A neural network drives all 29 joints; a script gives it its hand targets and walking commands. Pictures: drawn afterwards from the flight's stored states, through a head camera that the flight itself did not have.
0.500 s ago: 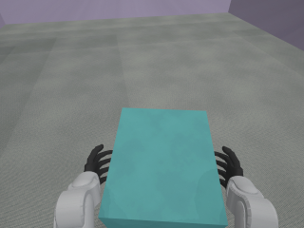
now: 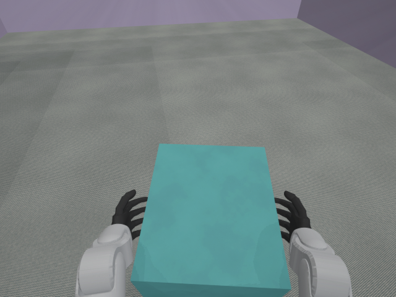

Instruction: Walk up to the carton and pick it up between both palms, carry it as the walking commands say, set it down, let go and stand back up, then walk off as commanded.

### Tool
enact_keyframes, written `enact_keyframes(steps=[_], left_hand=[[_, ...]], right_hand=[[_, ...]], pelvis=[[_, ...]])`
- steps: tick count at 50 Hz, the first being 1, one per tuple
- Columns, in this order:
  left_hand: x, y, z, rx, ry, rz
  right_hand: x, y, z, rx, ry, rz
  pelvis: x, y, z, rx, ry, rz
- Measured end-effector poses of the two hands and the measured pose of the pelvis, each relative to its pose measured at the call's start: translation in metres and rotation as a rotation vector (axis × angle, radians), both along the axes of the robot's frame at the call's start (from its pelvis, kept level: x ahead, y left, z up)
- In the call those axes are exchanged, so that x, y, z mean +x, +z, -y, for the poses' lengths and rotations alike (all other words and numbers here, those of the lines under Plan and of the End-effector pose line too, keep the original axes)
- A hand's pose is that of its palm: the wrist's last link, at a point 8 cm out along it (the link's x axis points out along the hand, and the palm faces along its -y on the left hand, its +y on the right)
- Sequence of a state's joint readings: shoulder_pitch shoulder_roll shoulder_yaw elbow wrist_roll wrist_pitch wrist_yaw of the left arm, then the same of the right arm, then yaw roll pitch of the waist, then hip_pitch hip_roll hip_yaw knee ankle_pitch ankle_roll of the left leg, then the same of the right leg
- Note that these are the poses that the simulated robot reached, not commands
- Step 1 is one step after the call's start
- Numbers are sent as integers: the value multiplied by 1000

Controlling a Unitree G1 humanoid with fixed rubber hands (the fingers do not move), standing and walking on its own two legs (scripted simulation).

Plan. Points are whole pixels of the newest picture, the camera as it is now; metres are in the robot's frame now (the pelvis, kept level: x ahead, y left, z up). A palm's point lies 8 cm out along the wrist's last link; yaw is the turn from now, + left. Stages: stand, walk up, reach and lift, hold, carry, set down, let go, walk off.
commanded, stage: carry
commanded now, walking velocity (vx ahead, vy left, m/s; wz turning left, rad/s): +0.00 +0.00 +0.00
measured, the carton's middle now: (208, 228) +0.30 +0.00 -0.01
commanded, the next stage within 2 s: hold in 0.88 s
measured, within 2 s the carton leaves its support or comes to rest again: neither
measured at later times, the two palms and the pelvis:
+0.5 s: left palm (126, 243) +0.24 +0.15 +0.06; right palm (304, 248) +0.23 -0.17 +0.06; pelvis -0.03 -0.01 +0.00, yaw +0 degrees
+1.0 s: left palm (128, 236) +0.26 +0.16 +0.04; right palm (296, 241) +0.25 -0.17 +0.05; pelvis -0.02 +0.00 +0.00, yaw +0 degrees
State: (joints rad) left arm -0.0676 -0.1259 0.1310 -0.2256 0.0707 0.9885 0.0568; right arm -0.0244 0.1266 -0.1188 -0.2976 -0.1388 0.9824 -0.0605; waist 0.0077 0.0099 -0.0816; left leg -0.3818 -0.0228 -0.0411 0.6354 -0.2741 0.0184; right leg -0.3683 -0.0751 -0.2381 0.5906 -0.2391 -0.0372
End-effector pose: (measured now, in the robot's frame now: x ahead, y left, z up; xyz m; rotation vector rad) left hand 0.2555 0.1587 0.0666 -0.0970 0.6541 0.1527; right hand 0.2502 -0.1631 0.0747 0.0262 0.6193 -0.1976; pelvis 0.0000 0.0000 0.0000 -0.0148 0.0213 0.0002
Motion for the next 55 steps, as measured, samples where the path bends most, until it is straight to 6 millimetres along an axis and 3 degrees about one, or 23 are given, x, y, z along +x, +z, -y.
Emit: enact_keyframes(steps=[7,26,37,48,52,55], left_hand=[[-10,-16,-1,-5,4,-35],[-21,-10,9,15,-6,24],[-20,-27,10,25,-13,-15],[-7,-23,5,28,-22,3],[13,-30,3,60,-87,-25],[27,-23,4,89,-132,-1]], right_hand=[[-8,-14,-1,-12,8,-39],[-22,-15,9,-18,15,14],[-21,-31,10,-33,25,-27],[-10,-27,4,-51,30,-11],[4,-24,1,-67,8,-40],[10,-17,2,-76,-10,-22]], pelvis=[[-9,-1,1,1,0,12],[-26,-1,9,11,-1,36],[-28,-1,10,12,-2,37],[-23,-2,5,2,-4,34],[-21,-1,1,0,-1,47],[-16,-1,-2,-3,-1,50]])
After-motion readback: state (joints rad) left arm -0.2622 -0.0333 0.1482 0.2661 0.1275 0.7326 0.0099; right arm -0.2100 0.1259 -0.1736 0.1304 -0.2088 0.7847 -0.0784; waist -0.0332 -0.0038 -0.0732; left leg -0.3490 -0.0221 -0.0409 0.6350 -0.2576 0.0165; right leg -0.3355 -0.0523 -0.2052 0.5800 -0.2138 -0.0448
